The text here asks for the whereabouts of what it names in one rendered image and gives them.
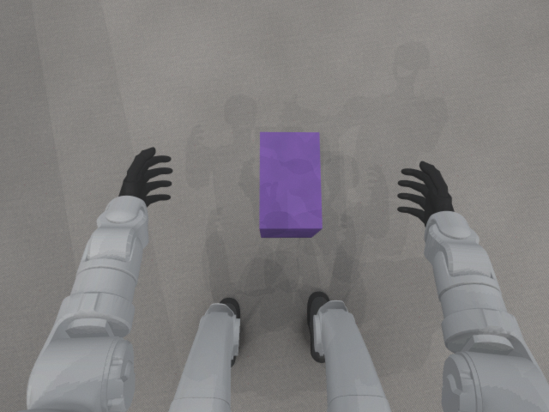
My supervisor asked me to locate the left robot foot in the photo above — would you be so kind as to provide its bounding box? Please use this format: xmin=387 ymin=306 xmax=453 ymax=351
xmin=220 ymin=298 xmax=240 ymax=367

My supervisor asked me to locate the left robot upper arm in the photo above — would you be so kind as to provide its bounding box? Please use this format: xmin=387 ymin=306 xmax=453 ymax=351
xmin=17 ymin=336 xmax=136 ymax=412

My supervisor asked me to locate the robot right thigh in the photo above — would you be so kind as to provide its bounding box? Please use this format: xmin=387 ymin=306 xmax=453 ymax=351
xmin=313 ymin=309 xmax=391 ymax=412

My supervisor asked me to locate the right robot forearm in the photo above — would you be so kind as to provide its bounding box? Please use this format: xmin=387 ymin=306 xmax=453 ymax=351
xmin=424 ymin=211 xmax=549 ymax=390

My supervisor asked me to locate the right robot upper arm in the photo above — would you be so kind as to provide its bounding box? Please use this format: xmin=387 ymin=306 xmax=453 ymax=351
xmin=441 ymin=351 xmax=549 ymax=412

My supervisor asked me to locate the right robot hand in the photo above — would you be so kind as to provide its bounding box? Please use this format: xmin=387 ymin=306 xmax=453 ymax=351
xmin=397 ymin=161 xmax=455 ymax=227

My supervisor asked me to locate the left robot forearm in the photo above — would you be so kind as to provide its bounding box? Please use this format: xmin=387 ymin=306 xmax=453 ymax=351
xmin=27 ymin=196 xmax=149 ymax=409

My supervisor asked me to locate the left robot hand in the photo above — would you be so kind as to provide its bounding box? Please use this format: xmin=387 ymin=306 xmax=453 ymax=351
xmin=119 ymin=147 xmax=172 ymax=207

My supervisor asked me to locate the carton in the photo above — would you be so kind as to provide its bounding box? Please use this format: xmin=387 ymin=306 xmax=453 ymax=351
xmin=259 ymin=132 xmax=323 ymax=238

